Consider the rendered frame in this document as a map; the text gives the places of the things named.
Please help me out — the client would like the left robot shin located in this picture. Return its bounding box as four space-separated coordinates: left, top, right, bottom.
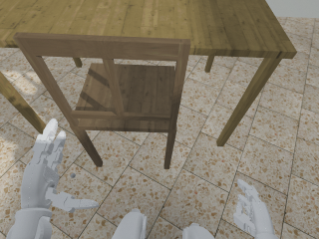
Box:
131 208 141 213

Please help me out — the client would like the left robot hand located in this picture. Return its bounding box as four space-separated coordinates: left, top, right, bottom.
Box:
20 119 100 213

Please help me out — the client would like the left robot thigh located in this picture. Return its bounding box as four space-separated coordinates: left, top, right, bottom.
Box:
112 212 148 239

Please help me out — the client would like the chair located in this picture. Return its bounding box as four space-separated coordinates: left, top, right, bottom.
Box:
12 32 191 169

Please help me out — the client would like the robot left forearm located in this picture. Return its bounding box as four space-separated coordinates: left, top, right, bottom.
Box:
6 207 52 239

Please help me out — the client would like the right robot hand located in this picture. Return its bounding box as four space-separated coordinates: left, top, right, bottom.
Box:
233 179 275 237

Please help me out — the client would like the table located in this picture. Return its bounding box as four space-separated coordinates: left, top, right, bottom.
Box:
0 0 297 147

